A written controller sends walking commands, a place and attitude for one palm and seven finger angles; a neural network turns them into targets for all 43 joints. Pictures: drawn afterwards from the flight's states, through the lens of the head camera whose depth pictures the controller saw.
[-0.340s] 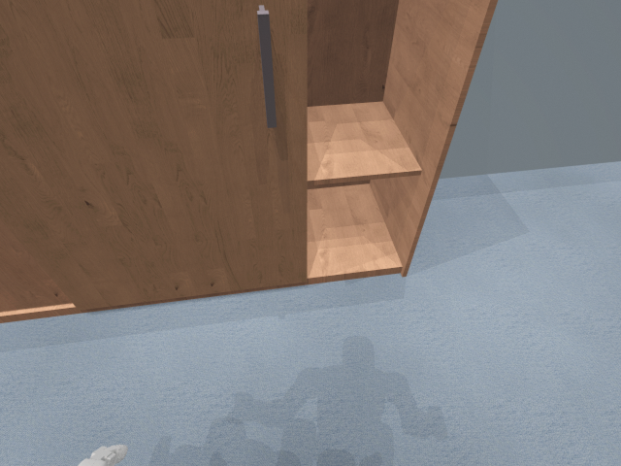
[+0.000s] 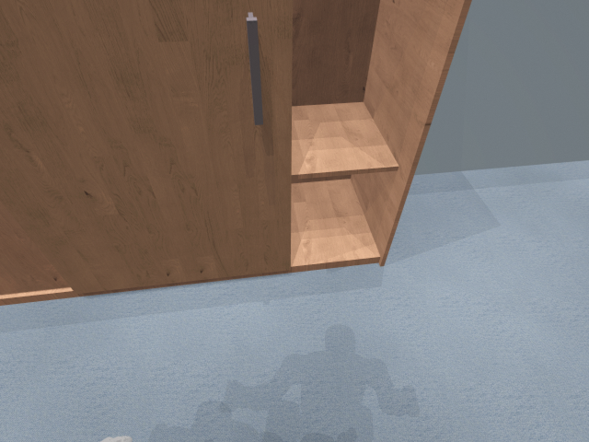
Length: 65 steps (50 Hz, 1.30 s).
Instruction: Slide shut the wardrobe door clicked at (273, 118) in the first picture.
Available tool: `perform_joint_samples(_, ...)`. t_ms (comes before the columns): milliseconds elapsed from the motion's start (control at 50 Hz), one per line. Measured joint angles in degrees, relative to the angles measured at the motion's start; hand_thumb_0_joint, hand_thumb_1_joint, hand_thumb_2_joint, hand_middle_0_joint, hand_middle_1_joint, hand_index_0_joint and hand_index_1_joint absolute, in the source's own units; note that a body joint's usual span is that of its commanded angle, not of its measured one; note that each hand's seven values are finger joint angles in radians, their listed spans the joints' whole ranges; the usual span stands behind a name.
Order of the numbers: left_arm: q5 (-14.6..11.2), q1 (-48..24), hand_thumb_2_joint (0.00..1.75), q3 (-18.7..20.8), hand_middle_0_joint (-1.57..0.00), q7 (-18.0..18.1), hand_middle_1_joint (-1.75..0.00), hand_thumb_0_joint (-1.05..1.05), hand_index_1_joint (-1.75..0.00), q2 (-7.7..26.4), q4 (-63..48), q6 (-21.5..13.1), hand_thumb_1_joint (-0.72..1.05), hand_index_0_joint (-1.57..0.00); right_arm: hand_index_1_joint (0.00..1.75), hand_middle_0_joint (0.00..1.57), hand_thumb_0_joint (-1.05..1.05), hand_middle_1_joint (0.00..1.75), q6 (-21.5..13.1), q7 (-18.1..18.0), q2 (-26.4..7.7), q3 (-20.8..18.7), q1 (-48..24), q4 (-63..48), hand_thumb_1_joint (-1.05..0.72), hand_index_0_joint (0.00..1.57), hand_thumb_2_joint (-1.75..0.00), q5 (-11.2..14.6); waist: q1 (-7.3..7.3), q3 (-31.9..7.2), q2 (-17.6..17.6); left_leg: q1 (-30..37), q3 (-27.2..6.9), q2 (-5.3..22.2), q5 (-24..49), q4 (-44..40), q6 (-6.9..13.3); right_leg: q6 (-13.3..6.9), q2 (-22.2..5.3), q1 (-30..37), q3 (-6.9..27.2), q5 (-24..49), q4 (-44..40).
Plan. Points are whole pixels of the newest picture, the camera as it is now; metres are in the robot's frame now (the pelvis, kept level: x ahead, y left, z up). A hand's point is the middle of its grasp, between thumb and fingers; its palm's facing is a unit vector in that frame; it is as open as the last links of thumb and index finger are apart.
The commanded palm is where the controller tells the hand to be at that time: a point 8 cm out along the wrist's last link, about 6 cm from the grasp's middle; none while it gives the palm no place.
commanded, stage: stand and wait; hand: left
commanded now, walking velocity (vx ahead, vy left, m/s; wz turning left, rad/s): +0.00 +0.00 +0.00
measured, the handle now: (254, 72) +0.84 +0.14 +0.12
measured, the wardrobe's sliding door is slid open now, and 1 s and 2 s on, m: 0.39 0.39 0.39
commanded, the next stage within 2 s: look at it before walking up in 0.48 s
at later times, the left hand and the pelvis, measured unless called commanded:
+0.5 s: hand out of the picture +0.07 +0.24 -0.15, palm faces -0.04 -0.94 -0.34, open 7.4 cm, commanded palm none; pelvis -0.01 -0.01 +0.00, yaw +0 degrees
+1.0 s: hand out of the picture +0.09 +0.24 -0.15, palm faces -0.04 -0.94 -0.34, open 7.4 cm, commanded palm none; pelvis +0.00 +0.00 +0.01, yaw -1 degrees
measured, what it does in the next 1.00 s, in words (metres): stands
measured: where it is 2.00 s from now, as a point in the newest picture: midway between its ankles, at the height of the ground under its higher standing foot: outside the picture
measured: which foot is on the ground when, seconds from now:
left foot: down 0.00-1.00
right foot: down 0.00-1.00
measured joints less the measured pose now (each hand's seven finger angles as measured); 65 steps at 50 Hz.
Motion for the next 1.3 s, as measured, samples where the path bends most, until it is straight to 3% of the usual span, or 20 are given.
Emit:
perform_joint_samples(380,-0.1,0.9,0.90,0.5,-0.21,0.0,-0.30,0.01,-0.30,0.8,3.8,-0.2,0.90,-0.20,0.30,0.20,0.01,0.30,0.3,0.0,-0.9,-0.3,2.3,4.8,-0.90,0.20,-0.90,0.3,-0.39,1.1,0.4,0.5,0.1,0.8,2.1,-2.6,-0.5,-0.5,0.8,0.5,0.1,2.4,-2.9)
perform_joint_samples(1300,0.0,-0.6,0.90,0.5,-0.21,0.0,-0.30,0.00,-0.30,0.9,3.8,-0.4,0.90,-0.20,0.30,0.20,0.00,0.30,-0.2,-0.1,-0.8,0.0,0.0,4.8,-0.90,0.20,-0.90,0.4,-0.37,1.0,-0.1,2.1,0.2,0.5,2.2,-4.9,-0.2,0.0,0.4,2.2,0.2,2.6,-5.3)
